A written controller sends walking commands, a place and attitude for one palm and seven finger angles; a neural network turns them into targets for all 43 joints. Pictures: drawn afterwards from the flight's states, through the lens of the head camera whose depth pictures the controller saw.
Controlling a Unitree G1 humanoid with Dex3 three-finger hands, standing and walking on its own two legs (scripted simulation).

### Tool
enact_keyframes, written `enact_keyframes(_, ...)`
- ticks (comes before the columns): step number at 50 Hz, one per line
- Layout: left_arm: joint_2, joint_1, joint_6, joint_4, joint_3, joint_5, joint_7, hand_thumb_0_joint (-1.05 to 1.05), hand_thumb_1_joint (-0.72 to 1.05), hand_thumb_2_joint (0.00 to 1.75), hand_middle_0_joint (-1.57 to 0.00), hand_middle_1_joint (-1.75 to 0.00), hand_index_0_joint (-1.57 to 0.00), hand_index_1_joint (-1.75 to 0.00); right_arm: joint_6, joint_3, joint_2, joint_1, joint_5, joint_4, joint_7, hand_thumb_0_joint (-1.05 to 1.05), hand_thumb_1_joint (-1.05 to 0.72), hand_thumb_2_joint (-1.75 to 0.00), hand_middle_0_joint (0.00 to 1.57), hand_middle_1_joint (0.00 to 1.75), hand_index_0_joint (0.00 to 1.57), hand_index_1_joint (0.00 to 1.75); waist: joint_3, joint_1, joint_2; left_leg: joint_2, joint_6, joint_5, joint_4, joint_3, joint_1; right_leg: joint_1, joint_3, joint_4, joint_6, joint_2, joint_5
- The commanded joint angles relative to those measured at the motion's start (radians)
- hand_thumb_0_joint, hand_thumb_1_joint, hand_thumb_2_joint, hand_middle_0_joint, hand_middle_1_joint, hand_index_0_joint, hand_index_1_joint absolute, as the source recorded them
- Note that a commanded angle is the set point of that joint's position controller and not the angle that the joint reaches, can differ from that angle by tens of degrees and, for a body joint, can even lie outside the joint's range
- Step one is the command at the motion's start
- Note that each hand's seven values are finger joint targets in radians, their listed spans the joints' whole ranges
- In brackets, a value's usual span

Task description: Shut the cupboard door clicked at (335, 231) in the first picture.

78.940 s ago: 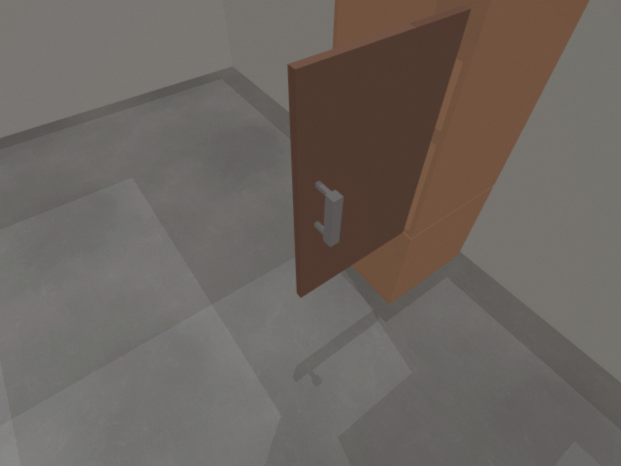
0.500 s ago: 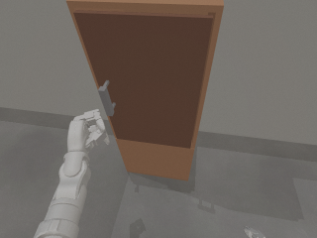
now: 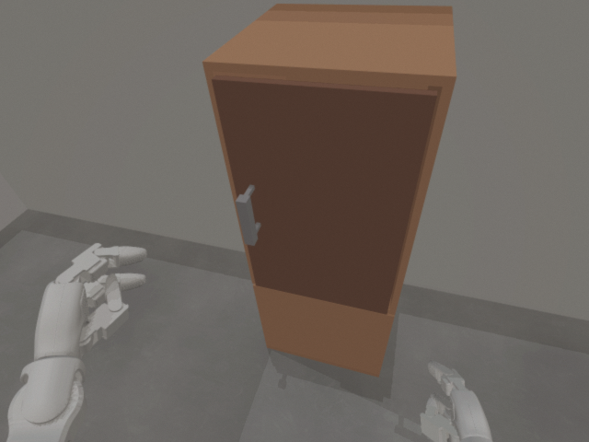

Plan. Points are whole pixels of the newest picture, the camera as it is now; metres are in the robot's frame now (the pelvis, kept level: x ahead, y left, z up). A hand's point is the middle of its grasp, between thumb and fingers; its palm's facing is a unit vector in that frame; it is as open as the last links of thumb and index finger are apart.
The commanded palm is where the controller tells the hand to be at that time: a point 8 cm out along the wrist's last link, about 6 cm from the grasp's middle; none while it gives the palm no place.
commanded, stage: draw the hand back to the body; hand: left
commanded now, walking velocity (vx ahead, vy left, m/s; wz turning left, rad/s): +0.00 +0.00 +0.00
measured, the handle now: (250, 214) +0.57 +0.17 -0.04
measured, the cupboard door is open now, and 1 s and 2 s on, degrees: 0 0 0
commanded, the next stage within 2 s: step back with the hand held close in 0.54 s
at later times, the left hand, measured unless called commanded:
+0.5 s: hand (75, 322) +0.19 +0.26 +0.15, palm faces +0.45 -0.80 -0.40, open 7.3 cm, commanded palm +0.14 +0.30 +0.17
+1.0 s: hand (54, 320) +0.19 +0.28 +0.16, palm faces +0.38 -0.78 -0.50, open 7.4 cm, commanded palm +0.13 +0.31 +0.17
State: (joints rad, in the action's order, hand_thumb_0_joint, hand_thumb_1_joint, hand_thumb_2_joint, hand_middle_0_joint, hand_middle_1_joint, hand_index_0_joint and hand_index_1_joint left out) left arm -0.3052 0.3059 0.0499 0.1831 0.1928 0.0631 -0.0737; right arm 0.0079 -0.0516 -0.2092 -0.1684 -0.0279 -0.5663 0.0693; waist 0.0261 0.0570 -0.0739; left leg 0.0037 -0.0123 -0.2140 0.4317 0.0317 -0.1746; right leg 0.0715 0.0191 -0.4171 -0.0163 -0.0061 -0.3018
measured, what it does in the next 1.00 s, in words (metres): stands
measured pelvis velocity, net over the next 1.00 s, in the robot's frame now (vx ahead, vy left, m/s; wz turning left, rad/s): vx -0.01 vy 0.02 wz -0.02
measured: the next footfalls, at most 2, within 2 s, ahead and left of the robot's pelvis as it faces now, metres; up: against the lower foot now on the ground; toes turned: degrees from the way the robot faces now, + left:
right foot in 1.88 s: -0.16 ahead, -0.10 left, +0.00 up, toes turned +5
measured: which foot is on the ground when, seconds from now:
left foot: down 0.00-1.00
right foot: down 0.00-1.00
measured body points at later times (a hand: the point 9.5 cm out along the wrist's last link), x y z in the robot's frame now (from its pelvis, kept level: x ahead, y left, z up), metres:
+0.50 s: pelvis +0.00 -0.01 +0.00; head -0.03 -0.04 +0.45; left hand +0.16 +0.30 +0.17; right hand +0.19 -0.23 -0.09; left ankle +0.01 +0.11 -0.74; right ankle -0.05 -0.11 -0.74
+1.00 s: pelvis -0.01 +0.02 +0.00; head -0.01 -0.01 +0.45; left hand +0.16 +0.32 +0.18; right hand +0.16 -0.23 -0.09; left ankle +0.01 +0.11 -0.74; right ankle -0.05 -0.11 -0.74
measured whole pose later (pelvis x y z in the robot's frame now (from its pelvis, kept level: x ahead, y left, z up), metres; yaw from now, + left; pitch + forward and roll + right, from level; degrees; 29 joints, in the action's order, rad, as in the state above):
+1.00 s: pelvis -0.01 +0.02 +0.00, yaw -1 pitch +1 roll -1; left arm -0.41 0.53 0.12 0.40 0.39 0.07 -0.11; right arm -0.04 0.02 -0.25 -0.19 -0.03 -0.57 0.09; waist 0.02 0.01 -0.07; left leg 0.00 -0.03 -0.21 0.48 0.05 -0.28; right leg 0.17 0.00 -0.45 0.01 0.00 -0.28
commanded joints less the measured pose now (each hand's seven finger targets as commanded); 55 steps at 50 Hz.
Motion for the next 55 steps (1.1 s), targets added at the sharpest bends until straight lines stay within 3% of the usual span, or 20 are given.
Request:
enact_keyframes(1,-0.208,-0.092,0.075,0.321,0.173,0.010,-0.027,0.00,0.90,0.90,-0.39,-0.51,-0.39,-0.51,0.071,0.041,-0.100,0.121,0.008,0.149,0.009,0.00,-0.90,-0.90,0.20,0.30,0.20,0.30,0.091,-0.005,0.005,-0.022,-0.013,0.201,-0.046,-0.024,0.143,0.097,0.014,0.069,0.002,-0.003,0.259)
enact_keyframes(8,-0.282,0.094,0.083,0.391,0.322,0.021,-0.037,0.00,0.90,0.90,-0.20,-0.30,-0.20,-0.30,0.105,0.059,-0.109,0.116,0.011,0.130,0.004,0.00,-0.90,-0.90,0.20,0.30,0.20,0.30,0.075,0.016,0.030,-0.023,-0.019,0.243,-0.025,-0.018,0.121,0.084,0.012,0.077,0.008,0.001,0.311)
enact_keyframes(9,-0.228,0.088,0.081,0.366,0.269,0.019,-0.032,0.00,0.90,0.90,-0.20,-0.30,-0.20,-0.30,0.105,0.055,-0.105,0.111,0.009,0.125,0.003,0.00,-0.90,-0.90,0.20,0.30,0.20,0.30,0.056,0.002,0.025,-0.021,-0.019,0.227,-0.029,-0.012,0.114,0.093,0.012,0.067,0.010,0.009,0.297)
enact_keyframes(11,-0.197,0.051,0.074,0.344,0.232,0.015,-0.032,0.00,0.90,0.90,-0.20,-0.30,-0.20,-0.30,0.105,0.061,-0.114,0.102,0.007,0.120,0.004,0.00,-0.90,-0.90,0.20,0.30,0.20,0.30,0.023,-0.010,0.047,-0.025,-0.020,0.205,-0.032,-0.017,0.113,0.126,0.016,0.071,0.012,0.005,0.263)
enact_keyframes(12,-0.198,0.035,0.071,0.335,0.229,0.012,-0.034,0.00,0.90,0.90,-0.20,-0.30,-0.20,-0.30,0.106,0.063,-0.118,0.101,0.008,0.119,0.006,0.00,-0.90,-0.90,0.20,0.30,0.20,0.30,0.021,-0.011,0.037,-0.024,-0.021,0.187,-0.035,-0.016,0.113,0.133,0.014,0.073,0.014,0.007,0.244)
enact_keyframes(13,-0.197,0.030,0.069,0.327,0.222,0.010,-0.033,0.00,0.90,0.90,-0.20,-0.30,-0.20,-0.30,0.111,0.066,-0.122,0.105,0.008,0.116,0.011,0.00,-0.90,-0.90,0.20,0.30,0.20,0.30,0.002,-0.011,0.064,-0.025,-0.025,0.185,-0.032,-0.019,0.115,0.147,0.012,0.086,0.015,0.003,0.241)
enact_keyframes(18,-0.260,0.019,0.081,0.366,0.276,0.012,-0.043,0.00,0.90,0.90,-0.20,-0.30,-0.20,-0.30,0.120,0.067,-0.120,0.115,0.012,0.118,0.022,0.00,-0.90,-0.90,0.20,0.30,0.20,0.30,0.063,0.010,0.060,-0.016,-0.032,0.180,-0.030,-0.017,0.124,0.106,0.001,0.082,0.014,0.012,0.243)
enact_keyframes(19,-0.253,0.012,0.085,0.389,0.269,0.011,-0.043,0.00,0.90,0.90,-0.20,-0.30,-0.20,-0.30,0.120,0.063,-0.114,0.115,0.011,0.118,0.021,0.00,-0.90,-0.90,0.20,0.30,0.20,0.30,0.084,0.009,0.027,-0.014,-0.029,0.190,-0.033,-0.017,0.125,0.085,0.003,0.068,0.010,0.015,0.249)
enact_keyframes(25,-0.251,0.056,0.089,0.394,0.283,0.014,-0.043,0.00,0.90,0.90,-0.20,-0.30,-0.20,-0.30,0.127,0.060,-0.102,0.117,0.010,0.114,0.017,0.00,-0.90,-0.90,0.20,0.30,0.20,0.30,0.039,0.011,-0.019,-0.017,-0.019,0.214,-0.028,-0.009,0.110,0.095,0.003,0.074,0.009,0.012,0.285)
enact_keyframes(28,-0.246,0.078,0.084,0.350,0.290,0.019,-0.038,0.00,0.90,0.90,-0.20,-0.30,-0.20,-0.30,0.127,0.062,-0.106,0.117,0.009,0.112,0.015,0.00,-0.90,-0.90,0.20,0.30,0.20,0.30,0.000,0.013,0.008,-0.023,-0.019,0.192,-0.034,-0.010,0.101,0.118,-0.001,0.099,0.012,0.007,0.258)
enact_keyframes(33,-0.239,0.081,0.087,0.344,0.282,0.023,-0.033,0.00,0.90,0.90,-0.20,-0.30,-0.20,-0.30,0.122,0.068,-0.110,0.116,0.009,0.117,0.017,0.00,-0.90,-0.90,0.20,0.30,0.20,0.30,0.014,0.009,0.042,-0.023,-0.025,0.175,-0.037,-0.005,0.114,0.116,-0.006,0.109,0.016,0.007,0.238)
enact_keyframes(34,-0.322,0.015,0.120,0.392,0.347,0.010,-0.042,0.00,0.90,0.90,-0.20,-0.30,-0.20,-0.30,0.097,0.077,-0.139,0.107,0.005,0.128,0.014,0.00,-0.90,-0.90,0.20,0.30,0.20,0.30,-0.013,-0.032,0.041,-0.041,-0.042,0.105,0.039,-0.018,0.053,0.197,-0.099,0.158,0.022,0.078,0.272)
enact_keyframes(36,-0.261,0.081,0.138,0.338,0.288,0.007,-0.041,0.00,0.90,0.90,-0.20,-0.30,-0.20,-0.30,0.075,0.080,-0.126,0.105,0.010,0.112,0.013,0.00,-0.90,-0.90,0.20,0.30,0.20,0.30,0.005,-0.041,0.091,-0.034,-0.034,0.084,0.086,-0.027,0.024,0.206,-0.117,0.155,0.007,0.123,0.311)
enact_keyframes(39,-0.278,0.119,0.154,0.363,0.308,0.007,-0.050,0.00,0.90,0.90,-0.20,-0.30,-0.20,-0.30,0.055,0.087,-0.127,0.100,0.009,0.117,0.018,0.00,-0.90,-0.90,0.20,0.30,0.20,0.30,0.076,-0.045,0.062,-0.044,-0.031,0.173,0.071,-0.030,0.031,0.164,-0.085,0.085,0.004,0.123,0.411)
enact_keyframes(41,-0.283,0.130,0.153,0.383,0.311,0.010,-0.055,0.00,0.90,0.90,-0.20,-0.30,-0.20,-0.30,0.041,0.092,-0.135,0.098,0.008,0.131,0.024,0.00,-0.90,-0.90,0.20,0.30,0.20,0.30,0.108,-0.045,0.023,-0.057,-0.031,0.274,0.051,-0.033,0.053,0.153,-0.067,0.048,0.013,0.098,0.441)
enact_keyframes(46,-0.312,0.173,0.143,0.416,0.345,0.015,-0.067,0.00,0.90,0.90,-0.20,-0.30,-0.20,-0.30,0.004,0.097,-0.141,0.091,0.004,0.163,0.034,0.00,-0.90,-0.90,0.20,0.30,0.20,0.30,0.159,-0.044,0.030,-0.081,-0.027,0.445,0.028,-0.050,0.055,0.105,-0.036,-0.013,0.019,0.057,0.484)
enact_keyframes(48,-0.329,0.197,0.139,0.419,0.364,0.020,-0.070,0.00,0.90,0.90,-0.20,-0.30,-0.20,-0.30,-0.004,0.100,-0.149,0.092,0.007,0.172,0.035,0.00,-0.90,-0.90,0.20,0.30,0.20,0.30,0.165,-0.040,0.024,-0.084,-0.025,0.433,0.018,-0.053,0.041,0.103,-0.038,-0.017,0.019,0.052,0.465)
enact_keyframes(50,-0.305,0.218,0.137,0.425,0.341,0.020,-0.072,0.00,0.90,0.90,-0.20,-0.30,-0.20,-0.30,-0.011,0.097,-0.143,0.083,0.002,0.181,0.032,0.00,-0.90,-0.90,0.20,0.30,0.20,0.30,0.153,-0.045,0.030,-0.089,-0.023,0.386,0.001,-0.060,0.004,0.100,-0.037,-0.022,0.021,0.048,0.415)
enact_keyframes(55,-0.304,0.223,0.154,0.433,0.340,0.017,-0.082,0.00,0.90,0.90,-0.20,-0.30,-0.20,-0.30,-0.002,0.097,-0.149,0.076,0.003,0.183,0.032,0.00,-0.90,-0.90,0.20,0.30,0.20,0.30,0.104,-0.050,0.005,-0.102,-0.030,0.123,-0.067,-0.087,-0.112,0.104,-0.045,-0.012,0.022,0.031,0.235)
